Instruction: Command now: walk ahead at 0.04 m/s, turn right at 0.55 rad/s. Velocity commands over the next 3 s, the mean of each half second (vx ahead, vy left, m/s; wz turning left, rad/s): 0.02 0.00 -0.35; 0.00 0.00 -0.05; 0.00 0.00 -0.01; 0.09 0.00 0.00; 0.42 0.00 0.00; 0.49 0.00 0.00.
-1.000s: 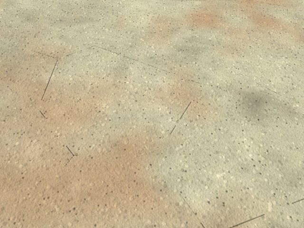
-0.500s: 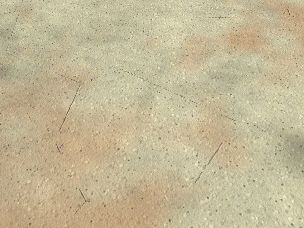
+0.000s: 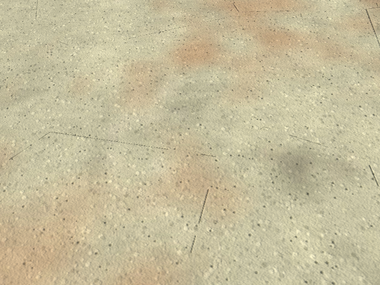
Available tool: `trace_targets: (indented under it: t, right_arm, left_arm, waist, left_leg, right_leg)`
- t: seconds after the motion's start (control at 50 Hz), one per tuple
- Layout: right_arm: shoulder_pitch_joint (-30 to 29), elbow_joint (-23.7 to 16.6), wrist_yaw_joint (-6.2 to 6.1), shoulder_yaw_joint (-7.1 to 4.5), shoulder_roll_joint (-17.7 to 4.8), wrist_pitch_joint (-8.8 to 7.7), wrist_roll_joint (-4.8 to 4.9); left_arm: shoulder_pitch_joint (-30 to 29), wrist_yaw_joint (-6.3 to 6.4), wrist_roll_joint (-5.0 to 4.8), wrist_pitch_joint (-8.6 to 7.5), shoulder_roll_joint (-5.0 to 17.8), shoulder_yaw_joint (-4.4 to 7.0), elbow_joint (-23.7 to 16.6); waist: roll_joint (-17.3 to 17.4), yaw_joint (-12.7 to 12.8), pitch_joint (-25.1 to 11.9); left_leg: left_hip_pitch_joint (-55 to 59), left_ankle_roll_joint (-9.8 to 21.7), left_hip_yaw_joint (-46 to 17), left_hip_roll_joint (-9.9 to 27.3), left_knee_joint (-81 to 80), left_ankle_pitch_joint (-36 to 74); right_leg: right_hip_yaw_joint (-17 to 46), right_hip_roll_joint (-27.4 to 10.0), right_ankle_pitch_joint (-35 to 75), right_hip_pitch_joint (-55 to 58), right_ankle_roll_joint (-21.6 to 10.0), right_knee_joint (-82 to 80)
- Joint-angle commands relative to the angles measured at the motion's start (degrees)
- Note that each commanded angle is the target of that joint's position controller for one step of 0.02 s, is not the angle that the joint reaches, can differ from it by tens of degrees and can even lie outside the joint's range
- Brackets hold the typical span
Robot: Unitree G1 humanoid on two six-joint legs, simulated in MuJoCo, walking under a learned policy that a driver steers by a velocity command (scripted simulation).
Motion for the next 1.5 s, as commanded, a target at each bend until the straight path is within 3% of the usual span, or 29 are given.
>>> trace_targets:
  t: [0.02, 0.04, 0.06, 0.08, 0.1, 0.12, 0.14, 0.2, 0.28, 0.36, 0.4, 0.44, 0.46, 0.48, 0.5, 0.52, 0.54, 0.6, 0.78, 1.18, 1.5]
  right_arm:
    - [-0.16, -1.60, 0.13, -1.71, -5.96, 0.36, 0.81]
    - [1.60, -3.11, 0.65, -0.86, -2.74, 0.53, -1.46]
    - [-5.47, -5.58, 0.08, -1.58, -4.95, 0.14, -1.59]
    - [-7.22, -5.90, -0.32, -2.07, -6.24, 0.14, -0.55]
    - [-5.24, -4.82, -0.77, -2.46, -6.59, 0.36, -0.24]
    - [-3.54, -3.29, -1.31, -2.80, -6.95, 0.62, -0.76]
    - [-1.95, -2.55, -1.47, -2.95, -7.02, 0.74, -1.16]
    - [-0.55, -1.92, -1.00, -2.64, -5.77, 0.29, -0.39]
    - [-2.64, -2.33, -0.28, -1.37, -3.77, 0.11, -0.21]
    - [-1.98, -1.99, 0.50, -1.14, -4.77, -0.06, 0.25]
    - [-0.97, -1.61, 0.75, -0.96, -4.59, -0.38, 0.32]
    - [1.86, -0.43, 1.23, -0.55, -3.87, -1.04, -0.30]
    - [3.13, -0.24, 1.19, -0.70, -5.75, -1.32, -1.18]
    - [3.39, -0.38, 0.96, -1.56, -10.25, -1.28, -1.66]
    - [0.87, 0.35, 1.17, -1.15, -8.38, -1.10, -1.14]
    - [-1.14, -0.46, 1.48, -0.32, -5.03, -1.24, -0.93]
    - [-1.43, -0.32, 1.52, -0.16, -4.69, -1.47, -1.06]
    - [0.13, 0.63, 1.40, 0.10, -5.37, -2.54, -0.97]
    - [0.78, 2.94, 0.82, 1.08, -4.40, -1.92, -0.70]
    - [2.49, 11.22, 0.54, 1.99, -3.75, -1.69, -0.51]
    - [5.84, 14.54, 0.11, 2.60, -3.03, -1.55, -0.47]
  left_arm:
    - [8.85, 0.05, 0.68, -0.22, 7.55, 2.93, -1.18]
    - [8.27, 1.26, 0.64, -0.22, 14.58, 4.26, -3.10]
    - [7.59, 0.83, 2.52, -1.48, 15.99, 4.09, -4.79]
    - [5.66, 0.51, 3.10, -2.84, 14.52, 3.79, -4.90]
    - [2.05, 0.64, 1.99, -3.68, 12.93, 3.45, -5.35]
    - [-0.46, 0.87, 0.82, -3.84, 10.51, 2.72, -5.92]
    - [-2.03, 1.21, 0.35, -3.85, 8.98, 2.04, -6.29]
    - [-0.67, 1.82, 0.88, -4.00, 6.33, 0.85, -6.24]
    - [0.33, 2.09, 0.90, -3.71, 6.77, 0.89, -5.48]
    - [-0.46, 1.19, 1.18, -3.22, 7.31, 0.83, -4.76]
    - [-1.31, 0.88, 0.83, -3.09, 6.57, 0.41, -4.17]
    - [-1.93, 0.86, 0.11, -3.08, 5.28, -0.20, -3.33]
    - [-0.54, 0.90, 0.66, -3.49, 4.09, -0.64, -3.02]
    - [1.97, 0.56, 1.79, -4.12, 3.43, -0.72, -3.02]
    - [2.26, 0.41, 1.85, -4.41, 2.06, -0.94, -2.86]
    - [-0.26, 0.44, 2.10, -4.36, 3.58, -0.76, -2.47]
    - [-2.50, 0.56, 1.73, -4.07, 4.33, -0.36, -2.73]
    - [-2.83, 0.81, 1.37, -2.95, 3.84, -0.21, -2.64]
    - [-1.01, 1.14, 1.15, -3.48, 2.69, 0.01, 0.54]
    - [0.36, 2.16, 0.75, -3.78, 2.24, -0.15, 9.62]
    - [1.07, 2.42, 0.54, -3.78, 1.48, -0.96, 16.56]
  waist:
    - [-0.66, 3.02, -5.56]
    - [-19.48, -0.04, -3.36]
    - [-16.53, 3.59, -4.03]
    - [-11.45, 3.01, -3.85]
    - [-9.02, 0.79, -3.39]
    - [-7.59, -0.14, -4.21]
    - [-8.45, -0.96, -5.04]
    - [-7.39, -0.86, -7.95]
    - [-8.36, 0.89, -7.33]
    - [-8.85, 1.93, -5.57]
    - [-8.21, 1.38, -5.08]
    - [-6.27, -1.06, -5.21]
    - [-3.90, -0.58, -6.85]
    - [3.82, 2.44, -8.04]
    - [9.84, 3.83, -7.92]
    - [8.34, 2.29, -6.55]
    - [7.35, 1.32, -5.67]
    - [4.66, 0.49, -4.45]
    - [-0.66, -0.39, -2.92]
    - [-0.12, -0.47, -1.05]
    - [-0.29, -0.52, -0.08]
  left_leg:
    - [-2.59, 3.20, -3.92, 7.84, 4.15, -9.57]
    - [-17.89, -3.50, 1.63, -1.51, 23.14, -26.54]
    - [-22.30, -3.28, -9.21, -5.37, 33.79, -30.57]
    - [-22.50, -1.87, -12.68, -4.44, 37.62, -25.51]
    - [-22.68, -1.02, -13.81, -3.56, 37.71, -19.60]
    - [-22.00, -1.14, -14.31, -3.05, 37.75, -16.17]
    - [-20.11, -1.65, -13.89, -3.32, 38.93, -13.41]
    - [-17.05, -2.59, -13.68, -3.92, 37.79, -9.32]
    - [-12.93, -3.64, -13.72, -3.14, 23.74, -8.98]
    - [-4.70, -3.32, -12.34, -3.52, 14.97, -12.84]
    - [-1.35, -2.64, -11.88, -3.84, 8.83, -11.64]
    - [6.86, -1.04, -11.62, -3.85, -5.09, 1.69]
    - [12.55, 0.29, -15.19, -0.35, -6.03, 9.37]
    - [15.80, 3.05, -19.47, 5.23, -2.89, 20.31]
    - [10.80, 6.76, -20.82, 6.21, -3.21, 13.47]
    - [8.00, 6.59, -20.36, 4.55, -4.47, 5.97]
    - [7.18, 4.98, -18.91, 2.91, -4.43, 2.60]
    - [6.15, 2.76, -16.54, 0.71, -3.36, 0.53]
    - [6.83, 2.38, -14.74, -1.30, -1.85, -1.41]
    - [6.58, 2.25, -13.83, -3.01, -4.05, -2.95]
    - [6.71, 2.63, -13.56, -3.63, -4.93, -2.91]
  right_leg:
    - [4.17, 0.00, 9.10, 13.66, -5.50, -15.66]
    - [26.16, -15.06, 23.70, 18.74, -12.88, -20.57]
    - [32.74, -18.79, 22.09, 12.69, -19.81, -24.06]
    - [29.04, -15.88, 15.89, 11.27, -17.86, -25.12]
    - [25.11, -12.95, 12.65, 11.12, -14.17, -24.59]
    - [22.77, -11.26, 11.94, 11.40, -11.75, -23.79]
    - [20.30, -10.13, 15.11, 10.75, -11.09, -23.20]
    - [17.17, -8.42, 21.71, 13.67, -11.24, -22.01]
    - [17.16, -8.15, 20.28, 16.21, -11.72, -21.34]
    - [19.18, -8.60, 19.08, 12.33, -13.34, -20.65]
    - [20.22, -8.31, 20.85, 12.12, -13.07, -19.24]
    - [19.15, -5.98, 21.07, 10.21, -10.07, -17.11]
    - [18.09, -3.89, 16.92, 8.13, -7.19, -15.80]
    - [13.39, 1.17, 9.48, 5.14, -4.51, -11.62]
    - [9.08, 4.08, 3.12, 7.04, -2.14, -12.72]
    - [8.83, 3.67, 4.11, 9.18, -0.96, -13.08]
    - [8.74, 3.67, 6.40, 9.37, -1.02, -12.68]
    - [10.17, 2.80, 11.60, 10.33, -2.22, -13.18]
    - [10.69, 2.45, 12.86, 10.30, -1.63, -14.42]
    - [9.40, 2.63, 12.82, 12.48, -0.83, -16.01]
    - [8.17, 2.99, 11.63, 11.92, -0.36, -17.01]
Next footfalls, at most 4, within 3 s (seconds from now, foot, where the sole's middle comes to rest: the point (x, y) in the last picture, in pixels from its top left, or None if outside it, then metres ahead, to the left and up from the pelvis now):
0.02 right None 0.06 -0.11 -0.77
0.46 left None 0.08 0.12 -0.77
2.52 left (199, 277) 0.50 0.03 -0.77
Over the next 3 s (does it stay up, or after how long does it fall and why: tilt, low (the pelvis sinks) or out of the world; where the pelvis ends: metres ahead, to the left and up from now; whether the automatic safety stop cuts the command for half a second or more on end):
stays up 0.57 -0.09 0.00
